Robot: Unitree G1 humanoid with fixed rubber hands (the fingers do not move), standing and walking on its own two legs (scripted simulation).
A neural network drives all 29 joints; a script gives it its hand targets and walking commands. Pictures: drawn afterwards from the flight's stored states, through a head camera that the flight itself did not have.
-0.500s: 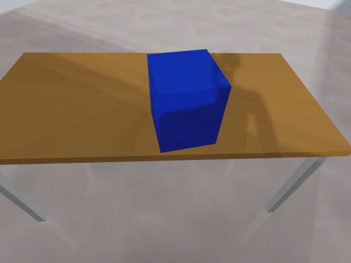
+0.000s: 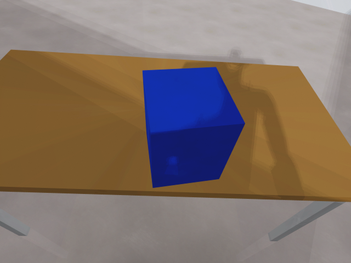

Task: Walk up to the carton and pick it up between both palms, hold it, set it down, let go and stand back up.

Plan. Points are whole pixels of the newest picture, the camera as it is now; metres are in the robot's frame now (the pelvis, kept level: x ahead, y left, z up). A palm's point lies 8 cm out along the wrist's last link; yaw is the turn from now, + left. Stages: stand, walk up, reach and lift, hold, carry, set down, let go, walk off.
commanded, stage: walk up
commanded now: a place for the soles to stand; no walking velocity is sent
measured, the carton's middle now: (183, 128) +0.46 -0.02 +0.02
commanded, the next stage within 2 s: none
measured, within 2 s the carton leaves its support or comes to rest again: neither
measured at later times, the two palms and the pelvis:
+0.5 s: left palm (52, 258) +0.16 +0.28 -0.10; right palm out of the picture +0.14 -0.34 -0.12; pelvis +0.05 -0.03 -0.01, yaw +2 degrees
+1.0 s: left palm out of the picture +0.10 +0.30 -0.11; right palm out of the picture +0.15 -0.30 -0.10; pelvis +0.04 -0.01 +0.01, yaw +2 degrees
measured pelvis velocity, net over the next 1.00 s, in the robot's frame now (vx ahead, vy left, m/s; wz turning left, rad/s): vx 0.04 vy -0.01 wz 0.03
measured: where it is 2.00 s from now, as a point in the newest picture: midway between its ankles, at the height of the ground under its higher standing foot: outside the picture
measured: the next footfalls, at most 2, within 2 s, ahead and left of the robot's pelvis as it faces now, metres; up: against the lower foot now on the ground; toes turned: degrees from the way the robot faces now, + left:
right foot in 0.20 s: +0.13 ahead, -0.15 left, +0.00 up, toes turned +9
left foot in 0.48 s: +0.08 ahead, +0.11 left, +0.00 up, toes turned +4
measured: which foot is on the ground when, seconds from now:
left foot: down 0.00-0.22, up 0.24-0.46, down 0.48-1.00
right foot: up 0.00-0.18, down 0.20-1.00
